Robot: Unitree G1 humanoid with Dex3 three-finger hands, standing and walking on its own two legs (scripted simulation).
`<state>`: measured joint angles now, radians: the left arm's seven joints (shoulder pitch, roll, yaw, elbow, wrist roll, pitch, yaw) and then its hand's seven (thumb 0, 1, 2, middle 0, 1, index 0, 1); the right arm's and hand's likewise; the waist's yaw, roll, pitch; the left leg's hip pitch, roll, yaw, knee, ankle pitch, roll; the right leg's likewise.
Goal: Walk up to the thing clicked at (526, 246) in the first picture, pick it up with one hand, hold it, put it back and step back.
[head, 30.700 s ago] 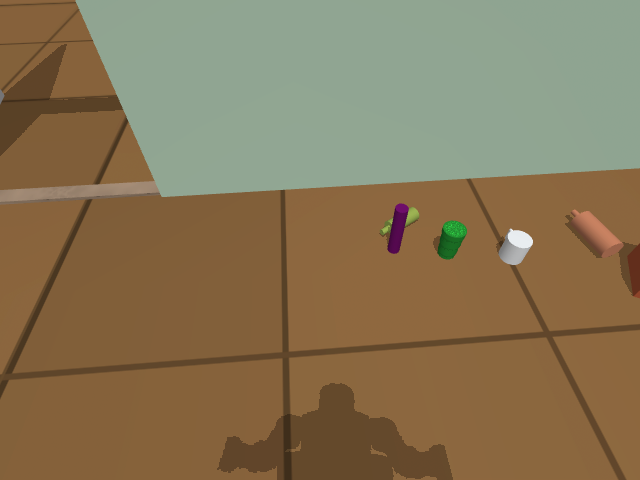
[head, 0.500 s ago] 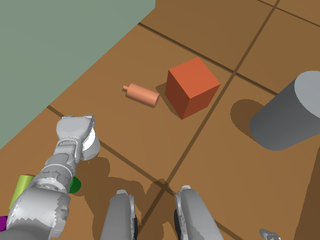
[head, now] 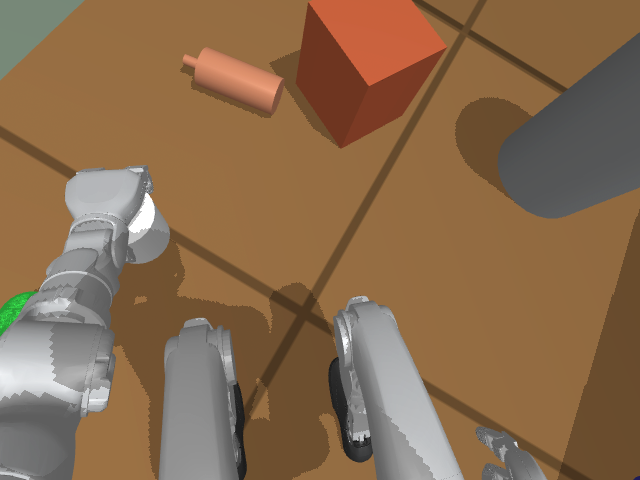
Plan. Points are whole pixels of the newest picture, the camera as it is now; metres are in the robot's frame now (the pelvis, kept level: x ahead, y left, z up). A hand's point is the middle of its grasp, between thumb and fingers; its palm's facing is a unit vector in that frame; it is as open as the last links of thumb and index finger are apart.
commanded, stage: crouch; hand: left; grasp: from above
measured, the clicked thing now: (121, 219) +0.48 +0.24 -0.21
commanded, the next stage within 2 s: lower in 0.86 s
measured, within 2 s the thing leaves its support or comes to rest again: rests again in 1.78 s
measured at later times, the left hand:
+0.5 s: hand (135, 220) +0.48 +0.23 -0.24, palm faces -0.47 -0.02 -0.88, open 11.6 cm
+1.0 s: hand (140, 216) +0.50 +0.23 -0.28, palm faces -0.46 -0.01 -0.89, open 11.5 cm
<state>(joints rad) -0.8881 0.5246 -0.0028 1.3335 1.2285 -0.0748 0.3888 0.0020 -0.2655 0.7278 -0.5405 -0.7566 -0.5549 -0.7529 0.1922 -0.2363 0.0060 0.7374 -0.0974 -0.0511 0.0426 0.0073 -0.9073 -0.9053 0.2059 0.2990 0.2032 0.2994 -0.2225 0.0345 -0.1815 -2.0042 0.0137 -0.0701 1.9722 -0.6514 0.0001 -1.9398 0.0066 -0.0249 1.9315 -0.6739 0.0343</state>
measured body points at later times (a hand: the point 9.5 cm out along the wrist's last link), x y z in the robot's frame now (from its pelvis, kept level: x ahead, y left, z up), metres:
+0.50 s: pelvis -0.01 +0.00 -0.07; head +0.25 +0.04 +0.30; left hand +0.50 +0.23 -0.19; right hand +0.01 -0.28 -0.18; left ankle +0.07 +0.12 -0.43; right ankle +0.08 -0.13 -0.43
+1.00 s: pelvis -0.01 +0.00 -0.11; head +0.25 +0.04 +0.26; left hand +0.52 +0.23 -0.23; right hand -0.01 -0.27 -0.21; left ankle +0.07 +0.12 -0.43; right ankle +0.08 -0.13 -0.43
